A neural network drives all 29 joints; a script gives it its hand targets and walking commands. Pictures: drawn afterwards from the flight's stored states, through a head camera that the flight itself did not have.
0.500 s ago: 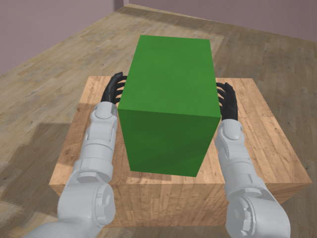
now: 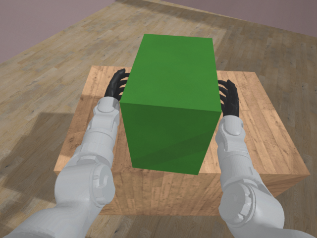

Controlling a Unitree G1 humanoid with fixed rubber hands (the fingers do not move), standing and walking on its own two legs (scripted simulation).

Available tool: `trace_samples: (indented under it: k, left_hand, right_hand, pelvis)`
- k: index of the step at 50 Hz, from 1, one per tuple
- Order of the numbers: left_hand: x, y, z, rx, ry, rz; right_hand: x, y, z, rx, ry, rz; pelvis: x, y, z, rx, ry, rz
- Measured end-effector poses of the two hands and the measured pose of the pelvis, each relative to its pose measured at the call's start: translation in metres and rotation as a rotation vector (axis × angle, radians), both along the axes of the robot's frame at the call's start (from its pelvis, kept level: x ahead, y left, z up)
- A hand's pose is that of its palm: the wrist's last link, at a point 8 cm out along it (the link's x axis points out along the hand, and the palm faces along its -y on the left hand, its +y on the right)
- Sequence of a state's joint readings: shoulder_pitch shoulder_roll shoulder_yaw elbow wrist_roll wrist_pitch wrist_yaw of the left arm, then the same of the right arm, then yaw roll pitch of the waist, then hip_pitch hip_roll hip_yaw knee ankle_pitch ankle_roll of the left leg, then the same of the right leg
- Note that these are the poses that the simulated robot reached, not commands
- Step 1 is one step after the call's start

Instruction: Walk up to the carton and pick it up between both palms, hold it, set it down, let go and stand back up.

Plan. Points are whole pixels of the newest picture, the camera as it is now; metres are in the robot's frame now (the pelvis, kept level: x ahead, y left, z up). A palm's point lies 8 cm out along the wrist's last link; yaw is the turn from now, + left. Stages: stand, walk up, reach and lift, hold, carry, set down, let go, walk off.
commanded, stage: set down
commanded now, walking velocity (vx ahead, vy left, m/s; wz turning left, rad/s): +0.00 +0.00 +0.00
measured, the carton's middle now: (171, 104) +0.49 +0.00 +0.03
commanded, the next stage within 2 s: none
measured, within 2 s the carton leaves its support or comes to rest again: rests again in 1.28 s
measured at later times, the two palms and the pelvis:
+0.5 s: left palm (122, 94) +0.49 +0.15 +0.07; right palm (224, 111) +0.44 -0.15 +0.07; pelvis +0.05 +0.00 +0.00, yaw +0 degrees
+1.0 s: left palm (120, 93) +0.51 +0.16 +0.05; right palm (217, 111) +0.46 -0.14 +0.05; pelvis +0.06 +0.01 +0.00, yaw -1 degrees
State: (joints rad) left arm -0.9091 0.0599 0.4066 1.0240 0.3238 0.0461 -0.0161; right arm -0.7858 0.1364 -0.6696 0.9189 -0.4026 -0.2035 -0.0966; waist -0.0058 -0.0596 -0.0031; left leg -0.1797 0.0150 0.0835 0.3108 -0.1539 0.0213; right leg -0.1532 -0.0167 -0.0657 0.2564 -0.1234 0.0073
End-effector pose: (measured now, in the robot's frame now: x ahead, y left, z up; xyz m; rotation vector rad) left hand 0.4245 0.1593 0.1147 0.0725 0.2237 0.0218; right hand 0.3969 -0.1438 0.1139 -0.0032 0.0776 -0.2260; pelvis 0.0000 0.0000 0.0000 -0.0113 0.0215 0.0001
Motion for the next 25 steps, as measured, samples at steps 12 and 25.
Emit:
trace_samples:
  k: [12, 25]
  left_hand:
    - [0.023, -0.007, -0.013, 0.011, 0.06, -0.008]
    - [0.065, -0.012, -0.048, -0.004, 0.046, -0.049]
  right_hand:
    - [0.019, -0.006, -0.018, 0.017, 0.067, -0.011]
    - [0.047, -0.01, -0.046, -0.024, 0.074, -0.052]
  pelvis:
    - [0.012, -0.006, 0.001, 0.008, 0.049, 0.002]
    - [0.049, -0.004, -0.001, -0.009, 0.149, 0.005]
